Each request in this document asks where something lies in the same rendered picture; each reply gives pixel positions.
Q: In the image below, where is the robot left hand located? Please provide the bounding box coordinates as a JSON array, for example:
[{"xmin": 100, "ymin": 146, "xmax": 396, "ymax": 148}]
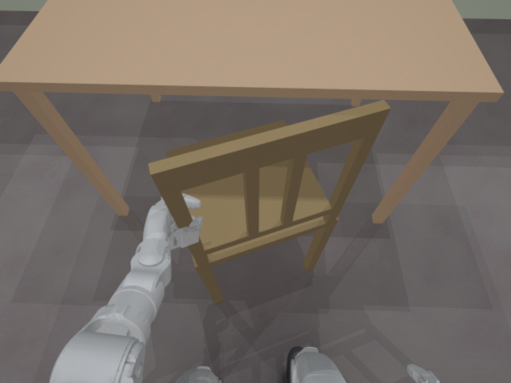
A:
[{"xmin": 143, "ymin": 193, "xmax": 203, "ymax": 250}]

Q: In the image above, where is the robot left forearm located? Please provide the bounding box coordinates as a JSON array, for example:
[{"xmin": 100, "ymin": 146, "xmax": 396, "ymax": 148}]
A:
[{"xmin": 50, "ymin": 239, "xmax": 172, "ymax": 383}]

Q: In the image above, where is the robot right hand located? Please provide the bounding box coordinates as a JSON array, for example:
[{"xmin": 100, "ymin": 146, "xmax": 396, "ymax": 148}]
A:
[{"xmin": 406, "ymin": 364, "xmax": 440, "ymax": 383}]

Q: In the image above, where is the chair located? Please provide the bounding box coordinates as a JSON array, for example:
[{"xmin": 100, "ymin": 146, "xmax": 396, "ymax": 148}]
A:
[{"xmin": 148, "ymin": 100, "xmax": 391, "ymax": 305}]

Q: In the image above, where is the right robot thigh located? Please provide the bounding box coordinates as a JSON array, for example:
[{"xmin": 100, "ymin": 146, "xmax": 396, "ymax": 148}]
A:
[{"xmin": 291, "ymin": 352, "xmax": 346, "ymax": 383}]

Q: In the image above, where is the robot right foot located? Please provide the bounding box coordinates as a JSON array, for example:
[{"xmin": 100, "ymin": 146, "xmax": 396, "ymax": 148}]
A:
[{"xmin": 287, "ymin": 346, "xmax": 303, "ymax": 383}]

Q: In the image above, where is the table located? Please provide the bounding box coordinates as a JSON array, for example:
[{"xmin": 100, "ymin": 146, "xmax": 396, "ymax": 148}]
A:
[{"xmin": 0, "ymin": 0, "xmax": 504, "ymax": 223}]

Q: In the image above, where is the left robot upper arm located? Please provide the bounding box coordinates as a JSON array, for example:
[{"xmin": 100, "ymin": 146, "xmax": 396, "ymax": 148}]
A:
[{"xmin": 53, "ymin": 330, "xmax": 145, "ymax": 383}]

